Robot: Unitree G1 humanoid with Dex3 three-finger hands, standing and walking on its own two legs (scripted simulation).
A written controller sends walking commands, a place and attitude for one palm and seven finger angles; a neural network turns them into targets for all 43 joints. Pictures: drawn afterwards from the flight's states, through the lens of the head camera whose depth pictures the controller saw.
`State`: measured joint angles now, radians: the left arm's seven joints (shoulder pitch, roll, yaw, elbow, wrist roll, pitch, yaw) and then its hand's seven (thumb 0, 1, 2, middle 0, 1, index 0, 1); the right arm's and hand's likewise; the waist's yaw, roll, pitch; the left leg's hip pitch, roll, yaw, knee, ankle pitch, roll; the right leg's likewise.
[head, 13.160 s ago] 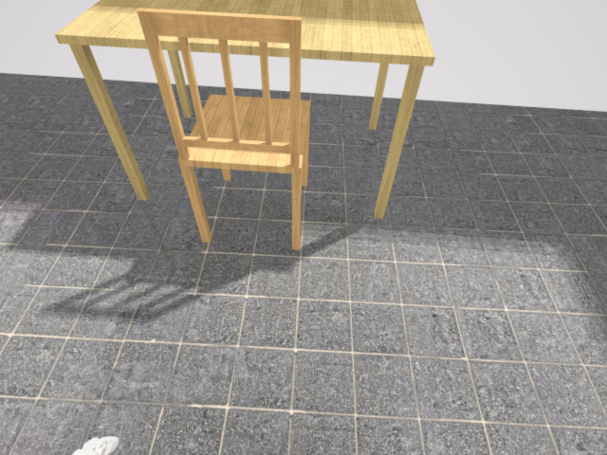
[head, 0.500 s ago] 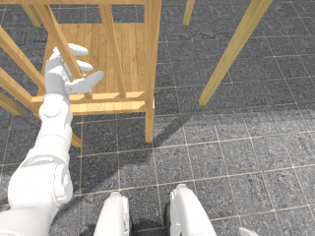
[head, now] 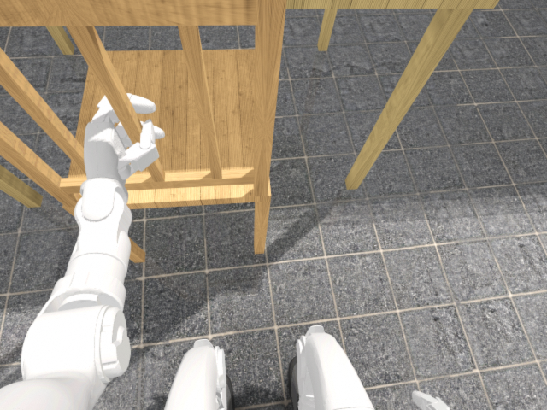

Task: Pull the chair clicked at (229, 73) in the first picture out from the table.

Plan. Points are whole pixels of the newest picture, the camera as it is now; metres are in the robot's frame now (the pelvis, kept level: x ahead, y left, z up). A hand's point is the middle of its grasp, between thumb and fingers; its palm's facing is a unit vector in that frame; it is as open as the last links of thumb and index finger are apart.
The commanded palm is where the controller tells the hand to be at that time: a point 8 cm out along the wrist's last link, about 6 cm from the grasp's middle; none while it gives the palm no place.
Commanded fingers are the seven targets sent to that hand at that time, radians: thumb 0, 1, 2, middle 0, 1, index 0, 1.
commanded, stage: hook a spindle and tug to test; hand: left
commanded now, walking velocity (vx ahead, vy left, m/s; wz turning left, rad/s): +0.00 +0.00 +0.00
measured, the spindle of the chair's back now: (131, 122) +0.51 +0.18 +0.04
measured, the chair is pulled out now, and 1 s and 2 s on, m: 0.00 0.09 0.16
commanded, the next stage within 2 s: step backward, pulling the chair out in 0.28 s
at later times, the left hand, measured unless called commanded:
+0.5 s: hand (151, 162) +0.45 +0.15 +0.04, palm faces +0.07 -0.99 -0.15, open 5.4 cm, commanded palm +0.42 +0.19 +0.03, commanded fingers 0.00 0.90 0.90 -0.50 -1.45 -0.50 -1.45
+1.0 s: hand (173, 195) +0.40 +0.11 +0.05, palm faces -0.08 -0.99 -0.15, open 4.9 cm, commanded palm +0.38 +0.16 +0.05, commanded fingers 0.00 0.90 0.90 -0.50 -1.45 -0.50 -1.45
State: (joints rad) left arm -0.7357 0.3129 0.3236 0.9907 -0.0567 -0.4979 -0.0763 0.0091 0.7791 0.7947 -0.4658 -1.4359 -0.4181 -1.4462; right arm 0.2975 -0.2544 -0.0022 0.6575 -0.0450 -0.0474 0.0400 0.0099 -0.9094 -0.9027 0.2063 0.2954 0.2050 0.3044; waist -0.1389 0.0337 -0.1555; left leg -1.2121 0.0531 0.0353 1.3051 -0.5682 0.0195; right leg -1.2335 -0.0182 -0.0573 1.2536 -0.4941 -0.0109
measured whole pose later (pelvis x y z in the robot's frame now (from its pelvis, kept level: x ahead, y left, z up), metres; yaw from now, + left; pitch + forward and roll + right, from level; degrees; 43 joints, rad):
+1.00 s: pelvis +0.00 +0.02 +0.11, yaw -3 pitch +13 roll -1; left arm -0.52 0.20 0.06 0.99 -0.07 -0.20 0.09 0.02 0.76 0.78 -0.27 -1.08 -0.49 -1.44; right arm 0.24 -0.24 -0.02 0.68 0.04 0.17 -0.13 0.01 -0.91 -0.90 0.21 0.30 0.20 0.30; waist -0.12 0.03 0.01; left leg -0.58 0.04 0.11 0.63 -0.28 0.03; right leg -0.60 0.01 0.01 0.55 -0.17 0.02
